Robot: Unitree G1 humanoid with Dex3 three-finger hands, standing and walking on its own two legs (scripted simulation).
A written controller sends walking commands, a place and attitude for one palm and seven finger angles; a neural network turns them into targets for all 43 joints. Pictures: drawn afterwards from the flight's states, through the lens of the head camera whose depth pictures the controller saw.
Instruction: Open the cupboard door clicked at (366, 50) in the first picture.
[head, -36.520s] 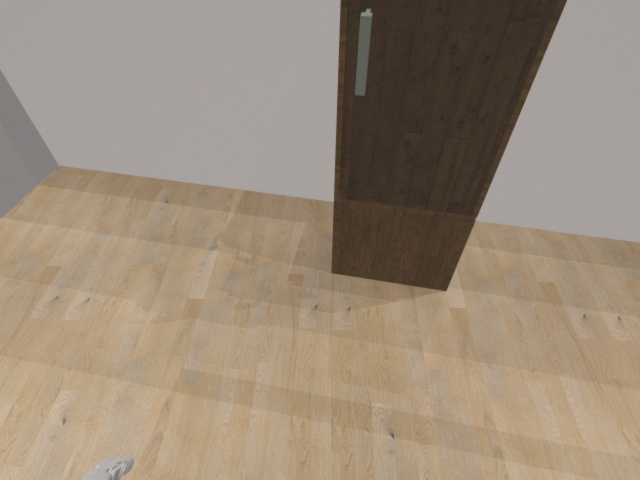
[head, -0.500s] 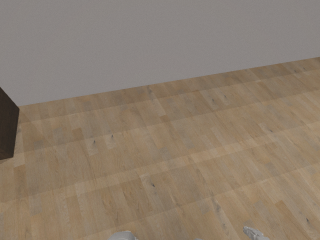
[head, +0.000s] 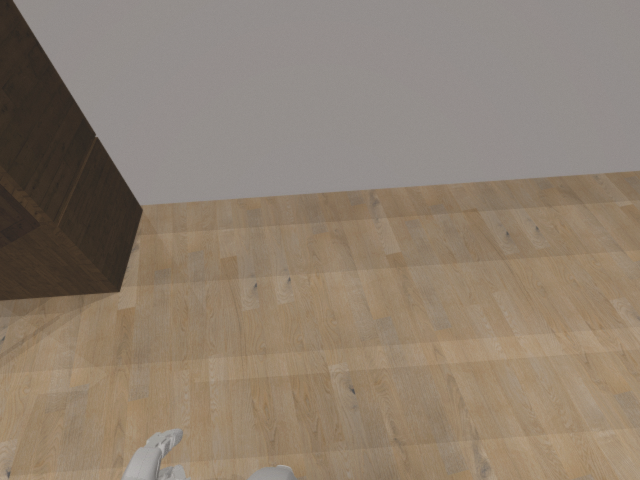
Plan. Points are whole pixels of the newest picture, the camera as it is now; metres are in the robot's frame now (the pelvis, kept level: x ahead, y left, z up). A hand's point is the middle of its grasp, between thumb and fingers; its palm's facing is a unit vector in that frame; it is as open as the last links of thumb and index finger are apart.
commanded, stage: turn to face it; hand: left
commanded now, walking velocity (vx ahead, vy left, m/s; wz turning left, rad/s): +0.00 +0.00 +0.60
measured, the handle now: out of the picture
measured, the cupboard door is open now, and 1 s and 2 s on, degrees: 41 41 41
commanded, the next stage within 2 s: take the last steps up to it in 1.16 s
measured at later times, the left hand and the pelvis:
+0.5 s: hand out of the picture -0.02 +0.26 -0.18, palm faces +0.36 -0.90 -0.25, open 7.3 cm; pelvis +0.01 +0.04 +0.00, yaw +19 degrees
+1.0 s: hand out of the picture +0.04 +0.23 -0.14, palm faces +0.54 -0.80 -0.28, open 7.3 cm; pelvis +0.05 +0.01 +0.00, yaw +35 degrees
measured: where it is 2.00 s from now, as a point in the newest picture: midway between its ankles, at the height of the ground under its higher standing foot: outside the picture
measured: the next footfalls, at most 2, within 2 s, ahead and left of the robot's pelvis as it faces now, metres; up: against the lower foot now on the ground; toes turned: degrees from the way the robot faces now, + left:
left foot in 0.36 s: +0.03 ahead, +0.14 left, +0.00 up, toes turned +20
right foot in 0.90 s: +0.13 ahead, -0.08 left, +0.00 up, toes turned +31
